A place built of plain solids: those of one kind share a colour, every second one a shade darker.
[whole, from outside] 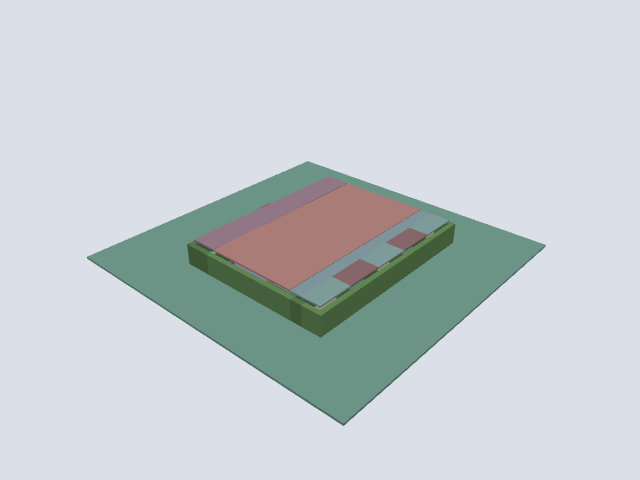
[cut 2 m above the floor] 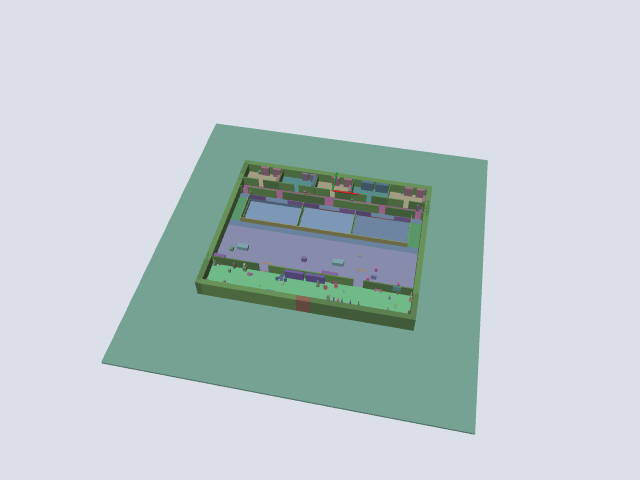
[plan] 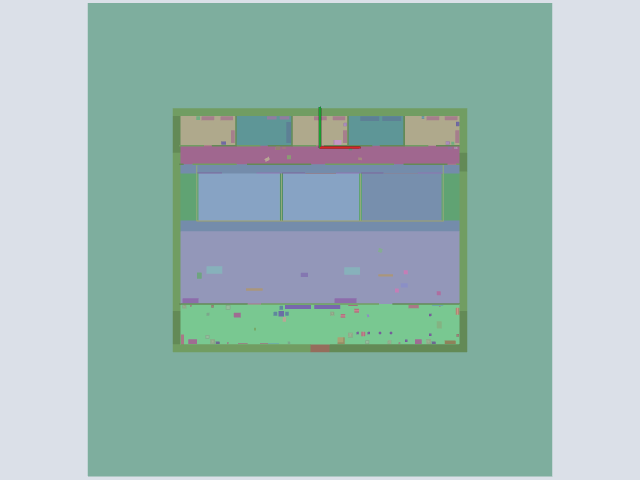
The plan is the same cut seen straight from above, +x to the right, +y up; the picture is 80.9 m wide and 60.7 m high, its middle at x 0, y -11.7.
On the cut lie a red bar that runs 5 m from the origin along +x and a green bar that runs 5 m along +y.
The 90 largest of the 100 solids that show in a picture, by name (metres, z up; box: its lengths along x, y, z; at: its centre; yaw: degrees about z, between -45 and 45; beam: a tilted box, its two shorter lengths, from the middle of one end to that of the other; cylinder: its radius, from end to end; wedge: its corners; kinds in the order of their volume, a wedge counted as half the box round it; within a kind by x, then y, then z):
{
 "ground_under_all_1": {"box": [58.72, 59.89, 0.4], "at": [0.0, -11.67, -0.75]},
 "wall_1": {"box": [1.0, 7.0, 4.07], "at": [-18.13, -22.39, 1.43]},
 "wall_2": {"box": [1.0, 19.46, 4.07], "at": [-18.13, -10.96, 1.43]},
 "wall_3": {"box": [1.0, 4.15, 4.07], "at": [-18.13, -0.95, 1.43]},
 "wall_4": {"box": [1.0, 5.65, 4.07], "at": [-18.13, 2.15, 1.43]},
 "wall_5": {"box": [3.17, 0.2, 4.07], "at": [-16.24, 0.22, 1.43]},
 "wall_6": {"box": [8.89, 1.0, 4.07], "at": [-14.18, 4.47, 1.43]},
 "wall_7": {"box": [8.68, 0.2, 4.07], "at": [-13.49, -19.79, 1.43]},
 "wall_8": {"box": [5.59, 0.2, 4.07], "at": [-13.34, -2.13, 1.43]},
 "wall_9": {"box": [3.17, 0.2, 4.07], "at": [-12.12, 0.22, 1.43]},
 "wall_10": {"box": [6.14, 0.2, 4.07], "at": [-10.63, 0.22, 1.43]},
 "wall_11": {"box": [0.2, 4.05, 4.07], "at": [-10.63, 2.15, 1.43]},
 "wall_12": {"box": [17.43, 1.0, 4.07], "at": [-9.91, -25.39, 1.43]},
 "wall_13": {"box": [3.17, 0.2, 4.07], "at": [-9.15, 0.22, 1.43]},
 "wall_14": {"box": [8.89, 1.0, 4.07], "at": [-7.09, 4.47, 1.43]},
 "wall_15": {"box": [8.15, 0.2, 4.07], "at": [-5.17, -2.13, 1.43]},
 "wall_16": {"box": [3.17, 0.2, 4.07], "at": [-5.03, 0.22, 1.43]},
 "wall_17": {"box": [6.14, 0.2, 4.07], "at": [-3.54, 0.22, 1.43]},
 "wall_18": {"box": [0.2, 4.05, 4.07], "at": [-3.54, 2.15, 1.43]},
 "wall_19": {"box": [3.17, 0.2, 4.07], "at": [-2.06, 0.22, 1.43]},
 "wall_20": {"box": [14.9, 0.2, 4.07], "at": [0.0, -19.79, 1.43]},
 "wall_21": {"box": [8.89, 1.0, 4.07], "at": [0.0, 4.47, 1.43]},
 "wall_22": {"box": [3.17, 0.2, 4.07], "at": [2.06, 0.22, 1.43]},
 "wall_23": {"box": [6.14, 0.2, 4.07], "at": [3.54, 0.22, 1.43]},
 "wall_24": {"box": [0.2, 4.05, 4.07], "at": [3.54, 2.15, 1.43]},
 "wall_25": {"box": [8.7, 0.2, 4.07], "at": [5.01, -2.13, 1.43]},
 "wall_26": {"box": [3.17, 0.2, 4.07], "at": [5.03, 0.22, 1.43]},
 "wall_27": {"box": [8.89, 1.0, 4.07], "at": [7.09, 4.47, 1.43]},
 "wall_28": {"box": [3.17, 0.2, 4.07], "at": [9.15, 0.22, 1.43]},
 "wall_29": {"box": [17.43, 1.0, 4.07], "at": [9.91, -25.39, 1.43]},
 "wall_30": {"box": [6.14, 0.2, 4.07], "at": [10.63, 0.22, 1.43]},
 "wall_31": {"box": [0.2, 4.05, 4.07], "at": [10.63, 2.15, 1.43]},
 "wall_32": {"box": [3.17, 0.2, 4.07], "at": [12.12, 0.22, 1.43]},
 "wall_33": {"box": [5.57, 0.2, 4.07], "at": [13.35, -2.13, 1.43]},
 "wall_34": {"box": [8.68, 0.2, 4.07], "at": [13.49, -19.79, 1.43]},
 "wall_35": {"box": [8.89, 1.0, 4.07], "at": [14.18, 4.47, 1.43]},
 "wall_36": {"box": [3.17, 0.2, 4.07], "at": [16.24, 0.22, 1.43]},
 "wall_37": {"box": [3.17, 0.2, 4.07], "at": [16.24, 0.22, 1.43]},
 "wall_38": {"box": [1.0, 7.0, 4.07], "at": [18.13, -22.39, 1.43]},
 "wall_39": {"box": [1.0, 19.46, 4.07], "at": [18.13, -10.96, 1.43]},
 "wall_40": {"box": [1.0, 4.15, 4.07], "at": [18.13, -0.95, 1.43]},
 "wall_41": {"box": [1.0, 5.65, 4.07], "at": [18.13, 2.15, 1.43]},
 "floor_yard_1": {"box": [35.45, 9.2, 1.29], "at": [0.0, -15.19, 0.04]},
 "floor_lobby_1": {"box": [35.45, 5.2, 1.29], "at": [0.0, -22.39, 0.04]},
 "ceil_hall_1": {"box": [35.45, 17.66, 0.3], "at": [0.0, -10.96, 4.19]},
 "floor_plot_1": {"box": [10.3, 5.96, 0.6], "at": [-10.22, -6.26, -0.3]},
 "floor_plot_2": {"box": [9.6, 5.96, 1.09], "at": [0.12, -6.26, -0.06]},
 "floor_plot_3": {"box": [10.05, 5.96, 1.1], "at": [10.35, -6.26, -0.05]},
 "floor_walkway_1": {"box": [35.45, 1.35, 1.29], "at": [0.0, -9.91, 0.04]},
 "floor_walkway_2": {"box": [35.45, 1.15, 1.29], "at": [0.0, -2.71, 0.04]},
 "floor_back_corridor_1": {"box": [35.45, 2.35, 1.29], "at": [0.0, -0.95, 0.04]},
 "floor_store_1": {"box": [7.09, 3.85, 1.29], "at": [-14.18, 2.15, 0.04]},
 "floor_store_2": {"box": [7.09, 3.85, 1.29], "at": [0.0, 2.15, 0.04]},
 "floor_store_3": {"box": [7.09, 3.85, 1.29], "at": [14.18, 2.15, 0.04]},
 "floor_office_1": {"box": [7.09, 3.85, 1.29], "at": [-7.09, 2.15, 0.04]},
 "floor_office_2": {"box": [7.09, 3.85, 1.29], "at": [7.09, 2.15, 0.04]},
 "ceil_lobby_1": {"box": [35.45, 5.2, 0.3], "at": [0.0, -22.39, 4.24]},
 "floor_baulk_1": {"box": [2.35, 5.96, 1.29], "at": [-16.55, -6.26, 0.04]},
 "floor_baulk_2": {"box": [0.4, 5.96, 1.29], "at": [-4.88, -6.26, 0.04]},
 "floor_baulk_3": {"box": [0.4, 5.96, 1.29], "at": [5.12, -6.26, 0.04]},
 "floor_baulk_4": {"box": [2.35, 5.96, 1.29], "at": [16.55, -6.26, 0.04]},
 "ceil_back_corridor_1": {"box": [35.45, 2.35, 0.3], "at": [0.0, -0.95, 4.09]},
 "ceil_store_1": {"box": [7.09, 3.85, 0.3], "at": [-14.18, 2.15, 4.09]},
 "ceil_store_2": {"box": [7.09, 3.85, 0.3], "at": [0.0, 2.15, 4.09]},
 "ceil_store_3": {"box": [7.09, 3.85, 0.3], "at": [14.18, 2.15, 4.09]},
 "ceil_office_1": {"box": [7.09, 3.85, 0.3], "at": [-7.09, 2.15, 4.09]},
 "ceil_office_2": {"box": [7.09, 3.85, 0.3], "at": [7.09, 2.15, 4.09]},
 "shelves_store_1": {"box": [1.6, 0.5, 2.0], "at": [-14.19, 3.69, 1.69]},
 "shelves_store_2": {"box": [1.6, 0.5, 2.0], "at": [-11.79, 3.69, 1.69]},
 "shelves_store_3": {"box": [0.5, 1.6, 2.0], "at": [-11.02, 1.37, 1.69]},
 "shelves_store_4": {"box": [1.6, 0.5, 2.0], "at": [0.04, 3.69, 1.69]},
 "shelves_store_5": {"box": [1.6, 0.5, 2.0], "at": [2.4, 3.69, 1.69]},
 "shelves_store_6": {"box": [0.5, 1.6, 2.0], "at": [3.17, 1.37, 1.69]},
 "shelves_store_7": {"box": [1.6, 0.5, 2.0], "at": [14.28, 3.69, 1.69]},
 "shelves_store_8": {"box": [1.6, 0.5, 2.0], "at": [16.57, 3.69, 1.69]},
 "shelves_store_9": {"box": [0.5, 1.6, 2.0], "at": [17.34, 1.37, 1.69]},
 "door_leaf_1": {"box": [2.4, 0.97, 4.56], "at": [0.0, -25.41, 1.68]},
 "cabinets_office_1": {"box": [0.6, 2.65, 2.0], "at": [-3.98, 1.9, 1.69]},
 "cabinets_office_2": {"box": [2.4, 0.6, 2.0], "at": [6.29, 3.64, 1.69]},
 "cabinets_office_3": {"box": [2.4, 0.6, 2.0], "at": [9.09, 3.64, 1.69]},
 "rail_far_1": {"box": [31.27, 0.12, 2.34], "at": [0.0, -9.3, 0.57]},
 "rail_baulk_1": {"box": [0.12, 7.01, 2.34], "at": [-15.57, -5.74, 0.57]},
 "rail_baulk_2": {"box": [0.12, 5.96, 2.34], "at": [-4.88, -6.26, 0.57]},
 "rail_baulk_3": {"box": [0.12, 5.96, 2.34], "at": [5.12, -6.26, 0.57]},
 "rail_baulk_4": {"box": [0.12, 7.01, 2.34], "at": [15.57, -5.74, 0.57]},
 "lockers_lobby_1": {"box": [3.3, 0.5, 1.8], "at": [-2.77, -20.17, 1.59]},
 "lockers_lobby_2": {"box": [3.3, 0.5, 1.8], "at": [0.93, -20.17, 1.59]},
 "cabinets_hall_1": {"box": [2.0, 0.6, 2.0], "at": [-16.38, -19.36, 1.69]},
 "cabinets_hall_2": {"box": [2.8, 0.6, 2.0], "at": [3.23, -19.36, 1.69]},
 "console_hall_1": {"box": [2.0, 0.95, 0.79], "at": [4.06, -15.61, 1.08]}
}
